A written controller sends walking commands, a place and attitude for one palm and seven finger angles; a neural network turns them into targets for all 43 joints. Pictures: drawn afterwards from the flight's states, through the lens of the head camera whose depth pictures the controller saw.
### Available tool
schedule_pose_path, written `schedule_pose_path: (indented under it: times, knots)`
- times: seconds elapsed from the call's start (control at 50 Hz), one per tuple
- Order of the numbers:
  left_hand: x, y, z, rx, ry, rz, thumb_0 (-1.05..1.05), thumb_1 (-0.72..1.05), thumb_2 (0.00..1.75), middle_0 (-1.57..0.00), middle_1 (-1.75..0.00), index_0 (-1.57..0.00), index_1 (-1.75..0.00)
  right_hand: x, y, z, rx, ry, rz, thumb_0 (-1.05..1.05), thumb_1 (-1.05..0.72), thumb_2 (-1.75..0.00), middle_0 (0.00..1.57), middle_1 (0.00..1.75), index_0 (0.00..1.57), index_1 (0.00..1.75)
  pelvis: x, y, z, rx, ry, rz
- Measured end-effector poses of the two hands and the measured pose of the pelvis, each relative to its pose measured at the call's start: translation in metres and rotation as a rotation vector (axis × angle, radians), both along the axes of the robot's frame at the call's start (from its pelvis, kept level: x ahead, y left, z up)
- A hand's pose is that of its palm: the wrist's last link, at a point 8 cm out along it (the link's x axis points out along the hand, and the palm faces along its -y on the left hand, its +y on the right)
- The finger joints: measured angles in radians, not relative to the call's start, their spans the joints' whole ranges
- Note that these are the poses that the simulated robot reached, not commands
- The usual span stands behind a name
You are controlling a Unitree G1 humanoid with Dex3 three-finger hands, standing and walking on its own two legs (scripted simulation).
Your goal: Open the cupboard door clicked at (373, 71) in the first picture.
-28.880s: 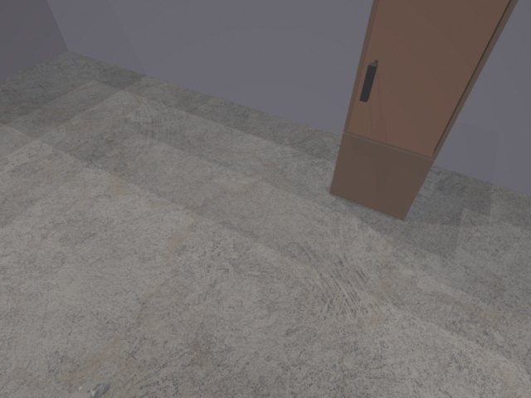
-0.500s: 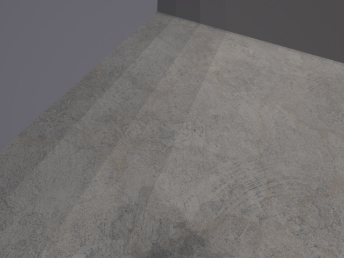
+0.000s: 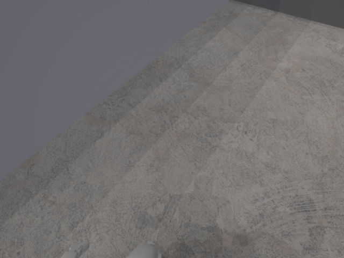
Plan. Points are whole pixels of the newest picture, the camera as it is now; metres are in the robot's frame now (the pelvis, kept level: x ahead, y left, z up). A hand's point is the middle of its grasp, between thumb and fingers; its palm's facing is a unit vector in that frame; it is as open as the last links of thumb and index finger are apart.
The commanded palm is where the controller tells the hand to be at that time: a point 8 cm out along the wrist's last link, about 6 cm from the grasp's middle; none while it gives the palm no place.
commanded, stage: turn to face it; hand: left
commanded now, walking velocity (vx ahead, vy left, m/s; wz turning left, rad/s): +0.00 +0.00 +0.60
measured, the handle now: out of the picture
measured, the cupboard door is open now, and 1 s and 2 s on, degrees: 51 51 51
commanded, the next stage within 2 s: none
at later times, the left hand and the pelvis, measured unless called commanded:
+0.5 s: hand out of the picture -0.01 +0.23 -0.18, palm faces +0.35 -0.90 -0.25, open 7.3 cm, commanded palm none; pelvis +0.00 +0.00 +0.00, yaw +19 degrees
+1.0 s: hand out of the picture +0.01 +0.15 -0.14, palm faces +0.55 -0.79 -0.27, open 7.4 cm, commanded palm none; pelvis +0.04 -0.06 +0.01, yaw +37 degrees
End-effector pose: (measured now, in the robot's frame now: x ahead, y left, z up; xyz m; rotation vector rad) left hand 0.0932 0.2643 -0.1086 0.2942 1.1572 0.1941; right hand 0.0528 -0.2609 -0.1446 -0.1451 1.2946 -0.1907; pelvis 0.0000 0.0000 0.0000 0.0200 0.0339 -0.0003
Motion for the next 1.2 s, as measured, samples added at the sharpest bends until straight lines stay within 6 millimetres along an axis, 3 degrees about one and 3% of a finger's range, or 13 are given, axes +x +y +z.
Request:
schedule_pose_path:
  times: [0.1, 0.18, 0.26, 0.36, 0.42, 0.54, 0.68, 0.82, 0.94, 1.06, 1.2]
  knots:
    - [-0.029, -0.030, 0.003, -0.044, 0.033, 0.071, 0.00, 0.90, 0.90, -0.20, -0.30, -0.20, -0.30, 0.028, -0.016, 0.010, -0.002, -0.009, 0.062, 0.01, -0.91, -0.90, 0.20, 0.30, 0.20, 0.30, 0.004, -0.013, 0.010, 0.025, -0.011, 0.068]
    - [-0.052, -0.043, -0.002, -0.079, 0.049, 0.143, 0.00, 0.92, 0.90, -0.20, -0.30, -0.21, -0.30, 0.057, -0.016, 0.019, -0.010, -0.028, 0.133, 0.01, -0.91, -0.90, 0.20, 0.30, 0.20, 0.30, 0.006, -0.019, 0.013, 0.032, -0.015, 0.121]
    - [-0.080, -0.038, -0.012, -0.096, 0.073, 0.218, 0.00, 0.92, 0.90, -0.20, -0.30, -0.21, -0.30, 0.092, -0.002, 0.024, -0.023, -0.062, 0.226, 0.01, -0.91, -0.90, 0.19, 0.30, 0.20, 0.30, 0.005, -0.018, 0.010, 0.021, -0.018, 0.179]
    - [-0.116, -0.018, -0.035, -0.118, 0.105, 0.319, 0.00, 0.91, 0.90, -0.20, -0.30, -0.21, -0.30, 0.137, 0.032, 0.027, -0.045, -0.151, 0.351, 0.01, -0.91, -0.90, 0.19, 0.30, 0.20, 0.30, 0.005, -0.004, -0.004, -0.005, -0.018, 0.249]
    - [-0.129, -0.004, -0.043, -0.115, 0.133, 0.367, 0.00, 0.91, 0.90, -0.20, -0.30, -0.21, -0.30, 0.148, 0.049, 0.030, -0.053, -0.193, 0.408, 0.01, -0.91, -0.90, 0.20, 0.30, 0.20, 0.30, 0.002, 0.000, -0.008, -0.005, -0.021, 0.284]
    - [-0.119, 0.013, -0.026, -0.095, 0.066, 0.416, 0.00, 0.91, 0.90, -0.20, -0.30, -0.20, -0.30, 0.138, 0.059, 0.038, -0.062, -0.144, 0.462, 0.01, -0.91, -0.90, 0.20, 0.30, 0.20, 0.30, 0.002, 0.001, 0.005, -0.031, -0.016, 0.350]
    - [-0.096, 0.010, -0.008, -0.062, -0.019, 0.439, 0.00, 0.91, 0.90, -0.20, -0.30, -0.20, -0.30, 0.124, 0.046, 0.031, -0.041, -0.055, 0.481, 0.01, -0.91, -0.90, 0.20, 0.30, 0.21, 0.30, 0.011, -0.013, 0.011, -0.040, -0.005, 0.423]
    - [-0.077, -0.020, 0.000, -0.007, -0.090, 0.469, 0.00, 0.91, 0.90, -0.20, -0.30, -0.20, -0.30, 0.132, 0.009, 0.004, -0.015, 0.018, 0.490, 0.01, -0.91, -0.90, 0.20, 0.30, 0.21, 0.30, 0.028, -0.045, -0.001, -0.010, 0.006, 0.505]
    - [-0.098, -0.060, 0.008, -0.028, -0.049, 0.550, 0.00, 0.90, 0.90, -0.20, -0.30, -0.20, -0.30, 0.163, 0.001, 0.006, -0.014, 0.037, 0.554, 0.01, -0.91, -0.90, 0.20, 0.30, 0.20, 0.30, 0.037, -0.056, 0.009, 0.019, -0.009, 0.594]
    - [-0.133, -0.092, -0.001, -0.086, -0.005, 0.673, 0.00, 0.90, 0.90, -0.20, -0.30, -0.21, -0.30, 0.201, 0.027, 0.017, -0.015, 0.010, 0.671, 0.01, -0.91, -0.90, 0.20, 0.30, 0.20, 0.30, 0.043, -0.060, 0.013, 0.036, -0.012, 0.679]
    - [-0.203, -0.104, -0.028, -0.130, 0.065, 0.834, 0.00, 0.91, 0.90, -0.20, -0.30, -0.21, -0.30, 0.246, 0.101, 0.024, -0.012, -0.119, 0.854, 0.01, -0.91, -0.90, 0.19, 0.30, 0.20, 0.30, 0.036, -0.046, -0.001, 0.015, -0.025, 0.775]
